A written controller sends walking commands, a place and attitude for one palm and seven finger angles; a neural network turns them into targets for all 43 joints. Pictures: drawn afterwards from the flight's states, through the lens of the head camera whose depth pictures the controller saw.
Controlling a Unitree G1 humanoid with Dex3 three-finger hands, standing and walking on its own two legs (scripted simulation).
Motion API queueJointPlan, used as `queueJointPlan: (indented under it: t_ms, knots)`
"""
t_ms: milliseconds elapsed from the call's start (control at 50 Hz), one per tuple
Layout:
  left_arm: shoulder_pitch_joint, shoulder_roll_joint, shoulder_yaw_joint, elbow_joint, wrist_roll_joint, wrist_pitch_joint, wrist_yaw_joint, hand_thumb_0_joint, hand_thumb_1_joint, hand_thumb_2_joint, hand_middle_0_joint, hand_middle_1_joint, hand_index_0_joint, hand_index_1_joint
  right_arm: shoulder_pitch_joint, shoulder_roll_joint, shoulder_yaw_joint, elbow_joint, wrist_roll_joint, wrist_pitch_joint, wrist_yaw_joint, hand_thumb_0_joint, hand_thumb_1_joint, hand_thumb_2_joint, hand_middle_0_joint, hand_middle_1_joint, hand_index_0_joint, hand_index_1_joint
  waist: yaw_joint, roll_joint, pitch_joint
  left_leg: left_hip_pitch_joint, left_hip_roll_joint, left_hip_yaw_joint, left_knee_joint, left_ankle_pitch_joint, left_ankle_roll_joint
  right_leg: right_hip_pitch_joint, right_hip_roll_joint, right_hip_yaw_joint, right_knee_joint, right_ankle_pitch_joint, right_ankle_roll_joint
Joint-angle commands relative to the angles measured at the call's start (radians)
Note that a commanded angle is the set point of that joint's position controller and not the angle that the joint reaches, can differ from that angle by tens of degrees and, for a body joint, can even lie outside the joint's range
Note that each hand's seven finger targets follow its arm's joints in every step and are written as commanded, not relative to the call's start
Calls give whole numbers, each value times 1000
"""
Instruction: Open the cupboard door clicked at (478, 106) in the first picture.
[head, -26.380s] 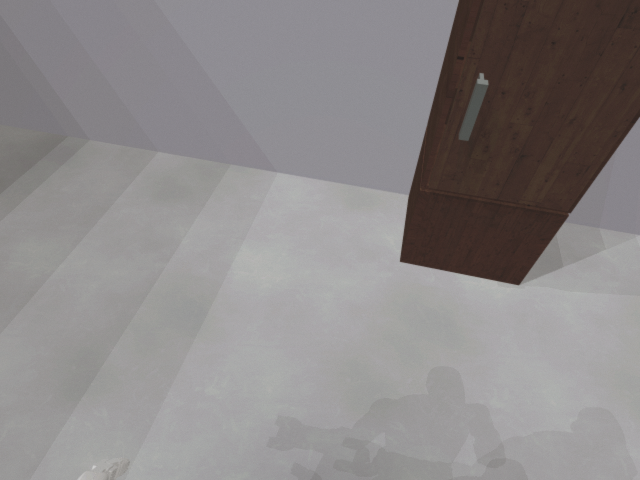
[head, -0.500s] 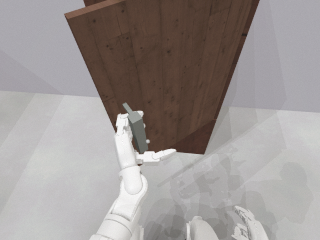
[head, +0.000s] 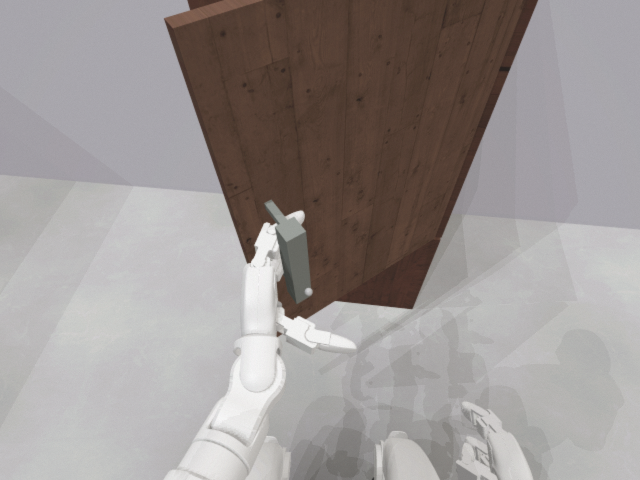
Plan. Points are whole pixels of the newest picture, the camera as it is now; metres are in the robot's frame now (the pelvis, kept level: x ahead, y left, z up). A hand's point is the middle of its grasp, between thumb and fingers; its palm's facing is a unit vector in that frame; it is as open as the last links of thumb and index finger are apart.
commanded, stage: slide the hand sideways off the handle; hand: left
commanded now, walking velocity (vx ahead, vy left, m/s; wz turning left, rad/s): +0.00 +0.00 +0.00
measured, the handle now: (286, 253) +0.39 +0.06 +0.05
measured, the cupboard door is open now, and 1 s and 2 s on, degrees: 41 43 43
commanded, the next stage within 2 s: draw the hand back to the body in 1.10 s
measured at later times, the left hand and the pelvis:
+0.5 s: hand (293, 324) +0.29 +0.04 +0.04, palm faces -0.20 -0.98 -0.01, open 16.2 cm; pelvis +0.01 +0.01 -0.01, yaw -1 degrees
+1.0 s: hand (241, 356) +0.25 +0.10 +0.05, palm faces -0.13 -0.99 -0.03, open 16.2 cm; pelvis +0.02 +0.00 -0.01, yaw +0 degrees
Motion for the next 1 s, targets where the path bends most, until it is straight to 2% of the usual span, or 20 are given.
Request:
queueJointPlan:
  t_ms: [0,20,40,80,120,140,180,200,260,300,460,520,600,620,760,820,860,900,940,980]
  knots:
    - [-273,-3,-129,-318,-83,-96,-387,0,-500,300,-150,-300,-150,-300,7,-128,-28,-187,54,-49,-23,0,-900,-900,200,300,200,300,-60,-53,-323,168,-35,38,-160,110,49,269,27,-2,-180,174,-41]
    - [-266,-36,-125,-297,-144,-73,-413,0,-500,300,-150,-300,-150,-300,-1,-123,-19,-195,68,-55,-26,0,-900,-900,200,300,200,300,-65,-49,-264,161,-35,32,-173,76,47,240,32,-12,-193,122,-36]
    - [-261,-43,-95,-285,-190,-50,-416,0,-500,300,-150,-300,-150,-300,3,-126,-16,-197,76,-56,-28,0,-900,-900,200,300,200,300,-62,-88,-237,152,-34,24,-185,50,45,230,36,-21,-207,72,-32]
    - [-187,-22,-30,-304,-224,-28,-391,0,-500,300,-150,-300,-150,-300,2,-137,-21,-216,79,-60,-28,0,-900,-900,200,300,200,300,-30,-118,-248,152,-33,16,-199,64,39,237,38,-35,-194,59,-33]
    - [-128,-29,-32,-350,-202,-27,-351,0,-500,300,-150,-300,-150,-300,4,-133,-24,-233,73,-63,-15,0,-900,-900,200,300,200,300,-15,-87,-281,163,-33,16,-190,122,36,234,35,-41,-160,107,-36]
    - [-86,-17,-25,-353,-183,-28,-333,0,-500,300,-150,-300,-150,-300,12,-134,-26,-236,69,-60,-7,0,-900,-900,200,300,200,300,-9,-104,-282,158,-30,14,-184,140,34,233,35,-44,-150,122,-36]
    - [-75,-5,-37,-379,-136,-41,-307,0,-500,300,-150,-300,-150,-300,12,-135,-31,-246,61,-55,5,0,-900,-900,200,300,200,300,-17,-103,-272,139,-28,20,-164,128,36,208,32,-36,-139,111,-35]
    - [-56,29,-20,-388,-116,-46,-299,0,-500,300,-150,-300,-150,-300,8,-139,-32,-252,59,-52,7,0,-900,-900,200,300,200,300,-4,-98,-271,128,-28,17,-162,131,35,207,32,-33,-129,107,-40]
    - [-34,37,-23,-408,-96,-46,-297,0,-500,300,-150,-300,-150,-300,4,-135,-32,-264,56,-42,10,0,-900,-900,200,300,200,300,-10,-85,-259,119,-28,25,-152,100,36,189,35,-27,-129,82,-39]
    - [-3,79,11,-438,-98,-39,-299,0,-500,300,-150,-300,-150,-300,-3,-139,-31,-278,57,-34,5,0,-900,-900,200,300,200,300,9,-89,-283,108,-31,27,-151,99,38,216,36,-18,-129,75,-41]
    - [162,87,26,-561,-150,-8,-343,0,-500,300,-150,-300,-150,-300,-4,-127,-25,-296,68,-33,-16,0,-900,-900,200,300,200,300,9,-101,-281,121,-31,33,-142,159,36,263,38,-21,-129,167,-32]
    - [151,102,26,-593,-151,-12,-358,0,-500,300,-150,-300,-150,-300,-6,-129,-25,-296,67,-42,-22,0,-900,-900,200,300,200,300,-9,-108,-257,105,-33,29,-125,136,39,238,36,-16,-129,147,-27]
    - [276,141,63,-642,-161,-18,-389,0,-500,300,-150,-300,-150,-300,-2,-127,-28,-306,68,-52,-25,0,-900,-900,200,300,200,300,18,-83,-292,110,-37,29,-115,194,37,272,36,-15,-107,211,-33]
    - [310,136,61,-649,-168,-16,-400,0,-500,300,-150,-300,-150,-300,2,-123,-28,-309,68,-53,-25,0,-900,-900,200,300,200,300,12,-90,-288,112,-37,35,-108,202,38,276,35,-12,-111,233,-29]
    - [336,187,104,-695,-198,-14,-454,0,-500,300,-150,-300,-150,-300,2,-131,-28,-316,72,-65,-38,0,-900,-900,200,300,200,300,-7,-91,-242,69,-39,31,-81,135,40,235,36,-2,-120,156,-21]
    - [376,223,152,-722,-216,-16,-477,0,-500,300,-150,-300,-150,-300,2,-133,-30,-321,73,-74,-44,0,-900,-900,200,300,200,300,12,-64,-277,72,-42,34,-73,166,39,257,35,1,-104,188,-25]
    - [439,212,151,-730,-236,-11,-494,0,-500,300,-150,-300,-150,-300,5,-130,-29,-328,77,-77,-44,0,-900,-900,200,300,200,300,15,-66,-275,73,-44,37,-72,179,38,271,36,2,-107,212,-22]
    - [504,236,186,-732,-253,-6,-508,0,-500,300,-150,-300,-150,-300,7,-134,-31,-334,79,-78,-47,0,-900,-900,200,300,200,300,24,-103,-289,59,-43,35,-67,209,40,305,38,6,-106,249,-22]
    - [486,259,198,-766,-260,-11,-524,0,-500,300,-150,-300,-150,-300,7,-136,-31,-332,81,-81,-48,0,-900,-900,200,300,200,300,10,-74,-267,50,-42,38,-60,182,38,282,35,13,-110,226,-17]
    - [508,267,210,-750,-269,-12,-545,0,-500,300,-150,-300,-150,-300,5,-139,-31,-334,81,-84,-51,0,-900,-900,200,300,200,300,3,-98,-236,24,-42,38,-49,148,39,264,35,23,-121,177,-14]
